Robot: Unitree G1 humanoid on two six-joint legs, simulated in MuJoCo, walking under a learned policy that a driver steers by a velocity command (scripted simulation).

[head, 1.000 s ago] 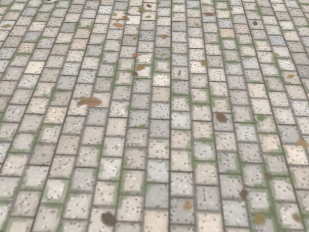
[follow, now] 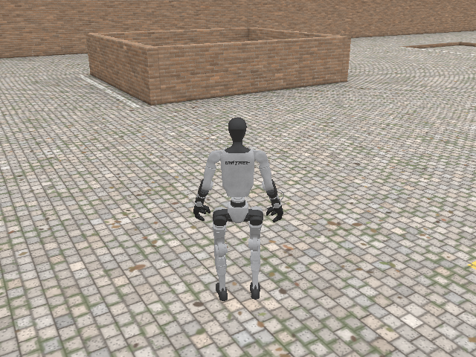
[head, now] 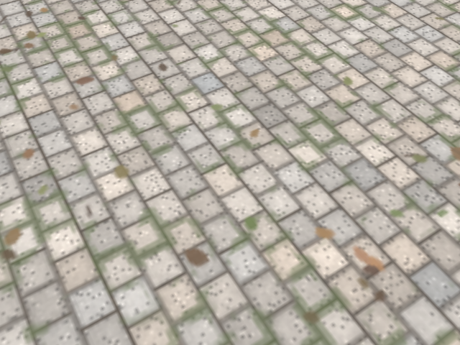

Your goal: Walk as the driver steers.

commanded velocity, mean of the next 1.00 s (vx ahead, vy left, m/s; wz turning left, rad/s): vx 0.01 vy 0.00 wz -0.47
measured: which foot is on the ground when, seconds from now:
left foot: down 0.00-0.10, up 0.12-0.56, down 0.58-1.00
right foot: up 0.00-0.08, down 0.10-0.58, up 0.60-0.94, down 0.96-1.00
